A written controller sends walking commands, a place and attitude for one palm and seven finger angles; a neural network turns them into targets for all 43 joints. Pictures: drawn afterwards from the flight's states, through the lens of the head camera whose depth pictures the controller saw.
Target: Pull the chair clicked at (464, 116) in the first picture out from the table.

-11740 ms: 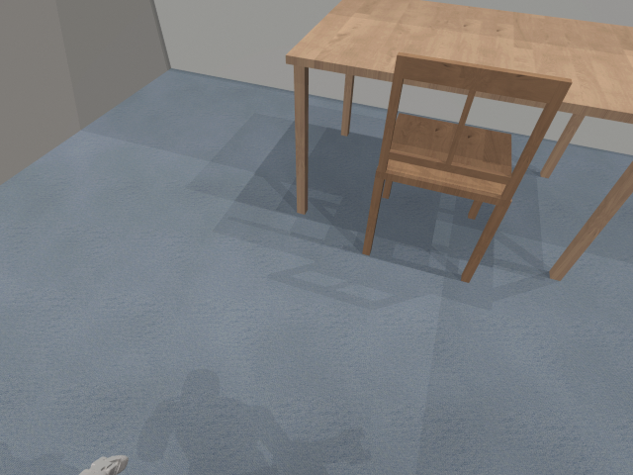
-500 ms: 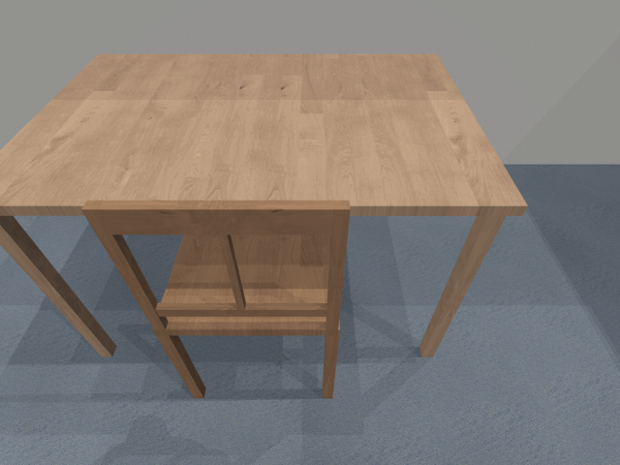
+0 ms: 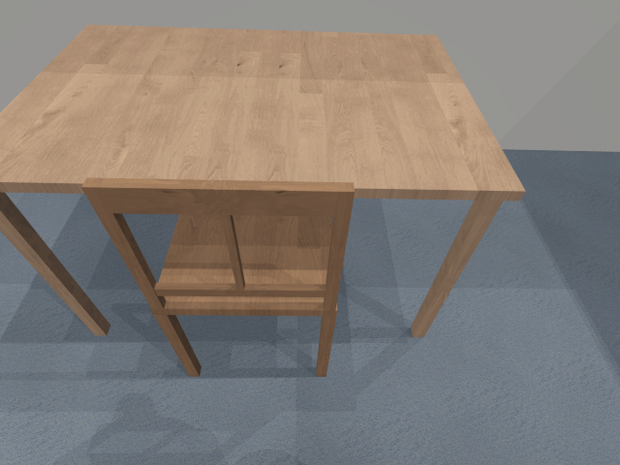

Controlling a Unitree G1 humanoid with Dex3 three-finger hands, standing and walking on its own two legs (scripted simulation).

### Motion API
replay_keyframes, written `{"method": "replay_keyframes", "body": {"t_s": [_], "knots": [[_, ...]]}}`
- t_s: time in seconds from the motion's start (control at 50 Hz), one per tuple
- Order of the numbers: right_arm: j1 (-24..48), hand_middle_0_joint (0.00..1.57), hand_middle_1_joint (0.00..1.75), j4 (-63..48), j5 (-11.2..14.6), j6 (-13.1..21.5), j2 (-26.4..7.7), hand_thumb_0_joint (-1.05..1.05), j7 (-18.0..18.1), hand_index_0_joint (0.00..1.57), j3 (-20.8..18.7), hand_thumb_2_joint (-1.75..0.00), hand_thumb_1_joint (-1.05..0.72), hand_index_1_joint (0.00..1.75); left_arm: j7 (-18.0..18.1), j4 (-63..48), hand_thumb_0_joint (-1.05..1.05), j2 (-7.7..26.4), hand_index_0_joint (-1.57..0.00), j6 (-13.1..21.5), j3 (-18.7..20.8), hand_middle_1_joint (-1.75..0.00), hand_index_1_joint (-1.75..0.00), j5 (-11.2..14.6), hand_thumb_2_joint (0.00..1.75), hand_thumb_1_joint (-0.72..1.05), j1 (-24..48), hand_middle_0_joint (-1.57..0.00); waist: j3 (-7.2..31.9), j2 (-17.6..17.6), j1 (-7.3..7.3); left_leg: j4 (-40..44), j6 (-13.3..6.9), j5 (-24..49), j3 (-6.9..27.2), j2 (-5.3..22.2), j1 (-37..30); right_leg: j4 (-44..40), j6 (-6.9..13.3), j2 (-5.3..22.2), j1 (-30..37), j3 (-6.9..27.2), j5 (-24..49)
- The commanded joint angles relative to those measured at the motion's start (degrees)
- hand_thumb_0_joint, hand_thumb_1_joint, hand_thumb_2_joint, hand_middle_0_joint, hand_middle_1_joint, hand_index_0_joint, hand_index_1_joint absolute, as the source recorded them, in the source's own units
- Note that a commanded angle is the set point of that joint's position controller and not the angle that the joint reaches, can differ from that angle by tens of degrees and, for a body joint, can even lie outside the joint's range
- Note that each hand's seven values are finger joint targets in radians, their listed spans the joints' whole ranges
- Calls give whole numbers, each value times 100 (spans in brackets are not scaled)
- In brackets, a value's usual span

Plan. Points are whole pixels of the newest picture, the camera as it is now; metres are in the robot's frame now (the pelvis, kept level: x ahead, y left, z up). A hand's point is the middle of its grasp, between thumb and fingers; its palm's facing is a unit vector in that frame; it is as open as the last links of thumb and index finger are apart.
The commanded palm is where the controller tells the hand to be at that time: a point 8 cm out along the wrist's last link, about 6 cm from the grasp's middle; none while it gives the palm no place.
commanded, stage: look again from close up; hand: left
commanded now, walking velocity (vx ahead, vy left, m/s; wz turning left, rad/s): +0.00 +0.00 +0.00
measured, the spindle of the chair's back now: (234, 253) +0.51 +0.18 -0.12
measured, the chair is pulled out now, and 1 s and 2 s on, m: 0.00 0.00 0.00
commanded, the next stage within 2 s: shuffle to correct the standing spot in 0.40 s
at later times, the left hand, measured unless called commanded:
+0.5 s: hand out of the picture +0.00 +0.17 -0.18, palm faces +0.02 -0.98 -0.19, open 7.4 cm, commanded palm none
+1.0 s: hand out of the picture +0.05 +0.14 -0.19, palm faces +0.13 -0.98 -0.15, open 7.4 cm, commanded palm none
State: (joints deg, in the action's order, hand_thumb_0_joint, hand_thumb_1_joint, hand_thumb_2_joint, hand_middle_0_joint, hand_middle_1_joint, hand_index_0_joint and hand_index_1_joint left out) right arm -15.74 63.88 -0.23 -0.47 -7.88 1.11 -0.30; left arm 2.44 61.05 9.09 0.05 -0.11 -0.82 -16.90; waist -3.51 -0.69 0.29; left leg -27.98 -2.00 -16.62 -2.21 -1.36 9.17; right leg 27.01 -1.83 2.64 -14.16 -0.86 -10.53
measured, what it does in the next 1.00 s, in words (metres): shifts its weight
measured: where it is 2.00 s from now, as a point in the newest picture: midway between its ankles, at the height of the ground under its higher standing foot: outside the picture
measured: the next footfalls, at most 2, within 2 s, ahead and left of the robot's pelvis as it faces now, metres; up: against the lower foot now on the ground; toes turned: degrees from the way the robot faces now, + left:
left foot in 1.38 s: +0.15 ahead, +0.12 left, +0.00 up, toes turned +4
right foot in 1.78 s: +0.06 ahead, -0.08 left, +0.00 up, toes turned -3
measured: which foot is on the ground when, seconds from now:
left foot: down 0.00-1.00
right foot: down 0.00-1.00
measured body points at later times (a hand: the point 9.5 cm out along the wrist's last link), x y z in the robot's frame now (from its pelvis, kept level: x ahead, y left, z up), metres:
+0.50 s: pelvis +0.01 +0.00 +0.00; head +0.02 +0.00 +0.45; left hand +0.00 +0.22 -0.16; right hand +0.00 -0.21 -0.16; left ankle -0.01 +0.09 -0.74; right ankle +0.05 -0.14 -0.74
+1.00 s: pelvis +0.09 -0.01 -0.01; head +0.12 +0.00 +0.44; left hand +0.04 +0.19 -0.17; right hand +0.08 -0.23 -0.16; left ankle -0.01 +0.08 -0.74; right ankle +0.05 -0.14 -0.73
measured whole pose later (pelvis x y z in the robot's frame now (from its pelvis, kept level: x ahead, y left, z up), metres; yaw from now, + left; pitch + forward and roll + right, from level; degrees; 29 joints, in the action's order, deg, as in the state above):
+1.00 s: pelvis +0.09 -0.01 -0.01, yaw +4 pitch +1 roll -1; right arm -17.4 65.0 -0.2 1.1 -7.2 3.0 -0.7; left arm 2.7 63.0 6.4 0.3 1.6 -0.7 -19.7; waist -2.7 -0.6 0.1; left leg -31.2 -1.1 -24.9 -2.2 0.5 6.8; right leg 33.9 -1.0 2.7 -12.0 -5.4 -20.8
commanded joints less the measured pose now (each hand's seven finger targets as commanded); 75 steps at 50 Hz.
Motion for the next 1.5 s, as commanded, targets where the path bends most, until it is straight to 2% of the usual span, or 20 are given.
{"method": "replay_keyframes", "body": {"t_s": [0.0, 0.48, 0.58, 0.66, 0.82, 0.86, 0.9, 0.92, 0.96, 1.0, 1.04, 1.08, 1.12, 1.14, 1.26, 1.32, 1.34, 1.36, 1.38, 1.48], "knots": [[-237, 20, 30, -179, -25, 113, -600, 0, 17, 20, -129, -90, -90, 30, 32, -188, 0, 487, -20, 108, 111, -30, -30, -6, 90, 90, -314, -20, -200, 171, -21, 990, -13, -124, 673, 672, 616, -401, 216, 272, 91, 227, -57], [-392, 20, 30, -40, -16, 127, -430, 0, 57, 20, -116, -90, -90, 30, 48, -52, 0, 306, -20, 131, 142, -30, -30, -4, 90, 90, -474, -20, -167, 83, -6, 799, -20, 513, 494, 635, 332, -314, 245, 315, 39, 381, 448], [-429, 20, 30, -55, -77, 57, -555, 0, 40, 20, -175, -90, -90, 30, -25, -119, 0, 298, -20, 73, 172, -30, -30, -66, 90, 90, -399, -20, -534, 284, 23, 1354, -155, -1539, 923, 812, 721, -230, 190, 119, -264, 50, -1214], [-484, 20, 30, -112, -102, 56, -609, 0, 47, 20, -206, -90, -90, 30, -72, -176, 0, 272, -20, 79, 203, -30, -30, -75, 90, 90, -487, -20, -713, 354, -1, 1445, -276, -1781, 1165, 913, 937, -40, 210, 66, -277, -95, -1179], [-610, 20, 30, -150, -75, 206, -231, 0, 111, 20, -129, -90, -90, 30, -40, 72, 0, 611, -20, 186, 379, -30, -30, -18, 90, 90, -1215, -20, 56, -1090, -123, -853, 7, -371, -162, 178, 1377, -517, 939, 1060, 1181, 1110, 408], [-468, 20, 30, -184, -57, 194, -179, 0, 140, 20, -96, -90, -90, 30, 1, 45, 0, 529, -20, 175, 377, -30, -30, -20, 90, 90, -1061, -20, -68, -734, -99, -826, 84, -629, -108, 278, 1345, -396, 1136, 1223, 1073, 1139, 1332], [-746, 20, 30, 10, -10, 216, -123, 0, 136, 20, -50, -90, -90, 30, 31, -58, 0, 369, -20, 157, 298, -30, -30, 0, 90, 90, -642, -20, -13, -57, 119, 376, 97, 1181, 60, 451, 248, 257, 746, 774, 566, 315, 2686], [-1035, 20, 30, 155, -42, 262, -317, 0, 165, 20, -77, -90, -90, 30, 48, -99, 0, 237, -20, 167, 259, -30, -30, 13, 90, 90, -606, -20, 192, 579, 150, 222, 55, 3604, 304, 744, -390, 695, 447, 402, 342, -109, 2793], [-1159, 20, 30, 204, 4, 175, -598, 0, 246, 20, -145, -90, -90, 30, 133, -156, 0, 267, -20, 157, 262, -30, -30, 61, 90, 90, -536, -20, 319, 1219, 146, -243, 8, 6992, 427, 1177, -1049, 666, 244, 189, 70, -401, 1385], [-1049, 20, 30, 85, 22, 99, -767, 0, 254, 20, -223, -90, -90, 30, 158, -218, 0, 404, -20, 100, 325, -30, -30, 41, 90, 90, -561, -20, 305, 1266, 64, -438, 30, 7930, 448, 1196, -1166, 731, 267, -9, -48, -558, 425], [-766, 20, 30, -107, 21, 54, -793, 0, 243, 20, -286, -90, -90, 30, 146, -255, 0, 441, -20, 43, 357, -30, -30, 20, 90, 90, -591, -20, 76, 896, -30, -493, 6, 7157, 378, 1109, -919, 428, 267, -15, 7, -506, 495], [-494, 20, 30, -317, 3, -1, -660, 0, 253, 20, -344, -90, -90, 30, 145, -214, 0, 544, -20, 45, 430, -30, -30, -23, 90, 90, -761, -20, -57, 211, -116, -901, 140, 4787, 73, 717, -101, 368, 416, 456, 507, -101, 3256], [-101, 20, 30, -548, 6, -60, -329, 0, 226, 20, -353, -90, -90, 30, 143, -100, 0, 764, -20, 79, 492, -30, -30, -86, 90, 90, -1050, -20, -60, -1142, -322, -2018, 387, -745, -307, -35, 1435, 239, 1113, 1477, 1589, 498, 6525], [201, 20, 30, -671, 12, -98, -276, 0, 242, 20, -362, -90, -90, 30, 156, -108, 0, 752, -20, 55, 480, -30, -30, -109, 90, 90, -1120, -20, -6, -1386, -450, -2370, 331, -1770, -22, 10, 1652, 60, 1424, 1807, 1646, 661, 6590], [291, 20, 30, -826, 15, -185, -261, 0, 46, 20, -342, -90, -90, 30, 151, -684, 0, 896, -20, -6, 484, -30, -30, -112, 90, 90, -255, -20, 278, -919, -133, -2443, 404, -887, 89, 76, 1471, -125, 1358, 1405, 903, 371, 3977], [-77, 20, 30, -875, -6, -58, -449, 0, 11, 20, -341, -90, -90, 30, 128, -906, 0, 1082, -20, -16, 533, -30, -30, -111, 90, 90, 239, -20, 473, -1167, 206, -334, 354, 283, -127, 74, 724, 798, 796, 1101, 861, 24, 3791], [-457, 20, 30, -747, -12, 18, -658, 0, -6, 20, -371, -90, -90, 30, 112, -972, 0, 975, -20, -30, 502, -30, -30, -53, 90, 90, 286, -20, 776, -850, 313, 307, 296, 1743, 76, 293, -143, 1391, 479, 778, 490, -117, 2666], [-597, 20, 30, -767, -83, 95, -1272, 0, 18, 20, -443, -90, -90, 30, 96, -1048, 0, 599, -20, -73, 453, -30, -30, 24, 90, 90, -38, -20, 951, 975, 245, 435, -155, 4236, 1789, 1727, -889, 2436, 59, 0, -628, -336, -737], [-491, 20, 30, -848, -57, 39, -1373, 0, 70, 20, -417, -90, -90, 30, 147, -1030, 0, 490, -20, -146, 399, -30, -30, 67, 90, 90, -213, -20, 984, 1494, 201, 605, -616, 5667, 2110, 2102, -114, 3276, 63, -324, -277, 294, -2777], [471, 20, 30, -1121, -100, 39, -855, 0, 125, 20, -163, -90, -90, 30, 59, -824, 0, 650, -20, -225, 433, -30, -30, -13, 90, 90, -16, -20, 328, 930, -141, 961, -796, 3283, 1401, 1438, 426, 3609, 32, -7, -571, 487, -1702]]}}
